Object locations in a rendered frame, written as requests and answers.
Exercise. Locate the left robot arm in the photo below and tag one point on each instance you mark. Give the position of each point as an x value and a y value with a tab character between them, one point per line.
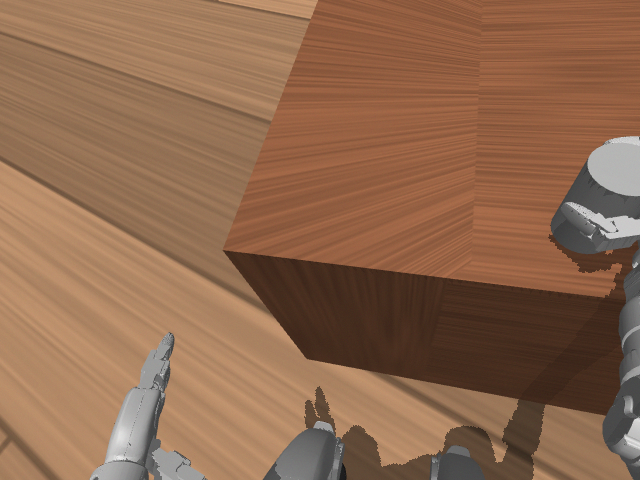
120	470

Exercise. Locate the right robot arm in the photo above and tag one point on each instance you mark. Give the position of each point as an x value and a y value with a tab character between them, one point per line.
621	426

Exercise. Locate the left robot hand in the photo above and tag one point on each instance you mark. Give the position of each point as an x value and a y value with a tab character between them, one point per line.
133	437

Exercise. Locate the can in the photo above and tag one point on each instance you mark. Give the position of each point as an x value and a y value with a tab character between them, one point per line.
609	184

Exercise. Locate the right robot hand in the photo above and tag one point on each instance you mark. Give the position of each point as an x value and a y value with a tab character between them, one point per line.
612	233

